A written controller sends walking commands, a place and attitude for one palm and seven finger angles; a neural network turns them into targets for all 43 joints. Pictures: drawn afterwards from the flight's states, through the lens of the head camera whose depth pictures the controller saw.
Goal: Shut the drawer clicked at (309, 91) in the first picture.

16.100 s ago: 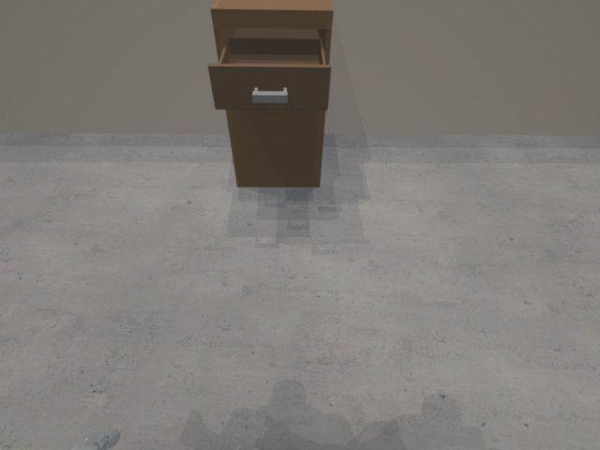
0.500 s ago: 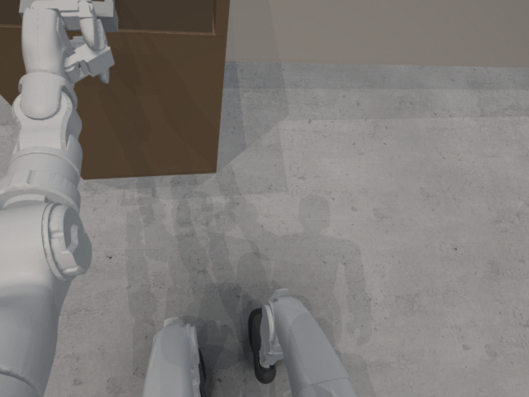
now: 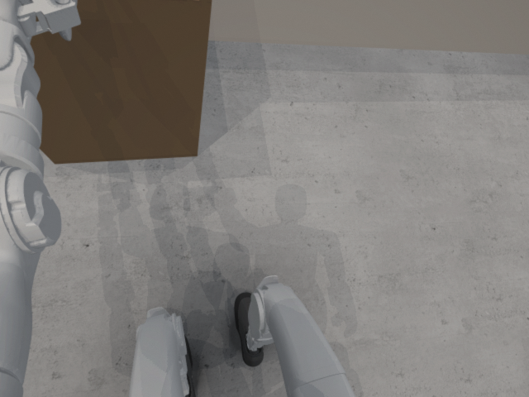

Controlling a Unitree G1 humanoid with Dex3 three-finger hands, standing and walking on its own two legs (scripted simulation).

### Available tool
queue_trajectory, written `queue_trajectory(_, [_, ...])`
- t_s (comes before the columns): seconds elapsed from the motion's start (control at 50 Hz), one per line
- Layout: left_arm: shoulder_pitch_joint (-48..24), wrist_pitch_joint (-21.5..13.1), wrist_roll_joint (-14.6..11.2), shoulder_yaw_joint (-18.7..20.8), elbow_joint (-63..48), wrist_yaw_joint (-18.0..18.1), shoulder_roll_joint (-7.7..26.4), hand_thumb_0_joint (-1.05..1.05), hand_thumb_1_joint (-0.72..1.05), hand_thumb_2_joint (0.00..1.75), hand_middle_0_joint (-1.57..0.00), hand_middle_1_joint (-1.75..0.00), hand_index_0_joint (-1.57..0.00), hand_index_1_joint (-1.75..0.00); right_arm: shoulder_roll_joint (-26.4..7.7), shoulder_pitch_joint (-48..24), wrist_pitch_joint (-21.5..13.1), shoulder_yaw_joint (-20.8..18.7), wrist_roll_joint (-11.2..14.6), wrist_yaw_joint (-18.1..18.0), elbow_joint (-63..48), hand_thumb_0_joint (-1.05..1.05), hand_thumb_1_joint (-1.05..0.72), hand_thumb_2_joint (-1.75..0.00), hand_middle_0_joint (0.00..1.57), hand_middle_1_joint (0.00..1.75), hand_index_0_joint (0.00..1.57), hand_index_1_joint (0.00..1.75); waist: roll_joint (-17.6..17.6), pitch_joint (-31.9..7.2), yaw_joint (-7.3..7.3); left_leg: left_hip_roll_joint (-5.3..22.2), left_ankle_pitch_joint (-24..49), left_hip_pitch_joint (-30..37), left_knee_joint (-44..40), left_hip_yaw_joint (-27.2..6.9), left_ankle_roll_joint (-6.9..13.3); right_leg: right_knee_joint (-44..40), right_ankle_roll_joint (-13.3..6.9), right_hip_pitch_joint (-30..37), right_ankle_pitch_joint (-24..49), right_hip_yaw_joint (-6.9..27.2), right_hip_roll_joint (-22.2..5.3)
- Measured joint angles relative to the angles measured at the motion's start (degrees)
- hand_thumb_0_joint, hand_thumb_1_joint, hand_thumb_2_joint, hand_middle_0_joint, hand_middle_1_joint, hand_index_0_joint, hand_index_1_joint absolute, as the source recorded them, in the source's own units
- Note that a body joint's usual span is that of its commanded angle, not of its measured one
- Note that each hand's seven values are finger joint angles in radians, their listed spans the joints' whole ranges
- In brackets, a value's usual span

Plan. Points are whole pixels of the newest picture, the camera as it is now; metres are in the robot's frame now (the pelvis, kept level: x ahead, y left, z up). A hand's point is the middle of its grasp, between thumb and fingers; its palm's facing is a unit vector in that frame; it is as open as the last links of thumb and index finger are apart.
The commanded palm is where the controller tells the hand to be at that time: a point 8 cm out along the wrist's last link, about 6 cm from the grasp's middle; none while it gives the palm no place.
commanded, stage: pull the fist back off the drawer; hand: left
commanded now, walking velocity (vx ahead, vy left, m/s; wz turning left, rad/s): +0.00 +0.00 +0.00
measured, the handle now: out of the picture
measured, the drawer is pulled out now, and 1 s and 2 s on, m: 0.00 0.00 0.00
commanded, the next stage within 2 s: draw the hand back to the body in 0.48 s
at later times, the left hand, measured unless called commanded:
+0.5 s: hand (79, 9) +0.60 +0.13 +0.07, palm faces -0.02 -1.00 -0.02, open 3.0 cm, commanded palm +0.58 +0.16 +0.07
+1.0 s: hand out of the picture +0.47 +0.18 +0.15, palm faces +0.01 -1.00 -0.03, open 3.3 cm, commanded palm +0.44 +0.22 +0.17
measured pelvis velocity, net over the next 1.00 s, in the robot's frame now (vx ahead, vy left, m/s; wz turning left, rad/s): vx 0.09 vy -0.01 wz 0.03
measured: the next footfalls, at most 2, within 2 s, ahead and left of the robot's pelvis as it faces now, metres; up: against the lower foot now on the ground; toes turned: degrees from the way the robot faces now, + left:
none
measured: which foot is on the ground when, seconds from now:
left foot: down 0.00-1.00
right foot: down 0.00-1.00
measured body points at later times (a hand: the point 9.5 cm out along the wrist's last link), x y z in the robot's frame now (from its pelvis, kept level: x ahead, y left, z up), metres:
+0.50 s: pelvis +0.03 +0.00 +0.02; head +0.23 +0.04 +0.43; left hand +0.60 +0.19 +0.07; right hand +0.02 -0.24 -0.08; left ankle +0.04 +0.09 -0.58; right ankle +0.10 -0.12 -0.58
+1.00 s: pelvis +0.09 -0.01 +0.10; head +0.18 +0.01 +0.54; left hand +0.46 +0.24 +0.16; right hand +0.21 -0.26 +0.00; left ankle +0.04 +0.09 -0.58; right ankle +0.10 -0.12 -0.58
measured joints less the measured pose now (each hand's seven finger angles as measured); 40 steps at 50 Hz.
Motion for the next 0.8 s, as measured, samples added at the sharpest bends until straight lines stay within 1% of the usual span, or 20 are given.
queue_trajectory(0.12, [0.6,0.5,0.2,0.8,-0.9,-0.1,-0.7,0.01,0.59,0.91,-1.40,-1.60,-1.40,-1.60,0.3,1.1,0.4,0.1,-0.1,0.8,-0.2,0.00,-0.91,-0.90,0.20,0.30,0.21,0.30,0.1,0.0,0.23,0.1,-0.2,0.1,0.2,0.1,0.2,0.0,0.2,0.2,0.0,0.1,0.2])
queue_trajectory(0.26, [4.8,0.2,-1.1,1.6,-4.3,0.6,-3.5,0.01,0.66,0.90,-1.40,-1.60,-1.40,-1.60,0.7,1.7,1.4,-0.3,0.1,1.6,-0.4,0.00,-0.91,-0.90,0.20,0.30,0.21,0.30,0.3,-0.5,1.24,0.2,-0.9,2.2,-0.7,0.6,0.3,-0.6,0.4,1.8,-0.6,0.7,0.4])
queue_trajectory(0.34, [8.1,-0.3,-1.6,2.4,-6.8,1.0,-5.5,0.00,0.70,0.90,-1.40,-1.60,-1.40,-1.60,0.7,1.6,2.0,-0.9,0.3,1.9,-0.9,0.00,-0.91,-0.90,0.20,0.30,0.21,0.30,0.5,-0.7,2.00,0.3,-1.3,4.0,-1.7,1.0,0.3,-1.3,0.5,3.3,-1.1,1.1,0.6])
queue_trajectory(0.46, [13.6,-1.7,-3.1,2.9,-10.5,1.6,-8.7,0.00,0.78,0.89,-1.40,-1.60,-1.40,-1.60,0.7,0.5,3.1,-1.8,0.8,2.2,-1.8,0.00,-0.91,-0.90,0.20,0.30,0.21,0.30,0.6,-1.0,3.38,0.6,-2.1,7.8,-4.0,1.9,0.2,-2.7,0.6,6.2,-2.0,2.1,1.0])
queue_trajectory(0.56, [16.7,-3.1,-3.2,3.5,-12.1,1.5,-10.5,-0.01,0.79,0.89,-1.40,-1.60,-1.40,-1.60,0.6,-0.6,3.8,-2.5,1.0,2.1,-2.6,0.00,-0.91,-0.90,0.20,0.30,0.21,0.30,0.6,-1.2,4.38,0.7,-2.7,10.3,-5.5,2.3,0.0,-3.4,0.5,8.3,-2.9,2.5,1.2])
queue_trajectory(0.64, [19.9,-3.8,-4.0,4.2,-15.1,1.4,-11.7,0.01,0.81,0.89,-1.40,-1.60,-1.40,-1.60,0.7,-1.5,4.6,-3.2,1.3,2.1,-3.3,0.00,-0.91,-0.90,0.20,0.30,0.21,0.30,0.3,-1.3,5.26,0.9,-3.2,12.4,-6.7,2.7,-0.2,-3.9,0.4,9.8,-3.5,2.9,1.5])
queue_trajectory(0.68, [24.4,-3.5,-5.0,4.9,-20.5,1.0,-12.5,0.01,0.83,0.89,-1.40,-1.60,-1.40,-1.60,0.8,-1.8,5.3,-3.6,1.9,2.1,-4.1,0.00,-0.91,-0.90,0.20,0.30,0.21,0.30,0.3,-1.5,5.92,1.1,-3.3,14.3,-8.2,3.1,-0.4,-5.0,0.3,11.3,-3.6,3.4,1.8])
queue_trajectory(0.72, [30.6,-2.7,-6.7,4.4,-27.3,0.4,-13.7,0.01,0.85,0.89,-1.40,-1.60,-1.40,-1.60,0.9,-1.7,5.8,-4.2,2.7,2.1,-5.0,0.01,-0.91,-0.90,0.20,0.30,0.20,0.30,0.5,-1.7,7.06,1.3,-2.9,17.3,-10.6,3.6,-0.5,-7.1,0.4,13.9,-3.3,4.0,2.2])
queue_trajectory(0.8, [43.5,0.6,-10.7,0.8,-39.5,-1.5,-16.7,0.02,0.87,0.90,-1.40,-1.60,-1.40,-1.60,1.0,-1.1,6.1,-4.8,4.6,2.0,-6.1,0.01,-0.91,-0.90,0.20,0.30,0.20,0.30,0.6,-1.8,10.42,1.0,-0.9,25.8,-17.7,3.9,-0.6,-13.6,0.5,22.2,-2.0,4.8,2.5])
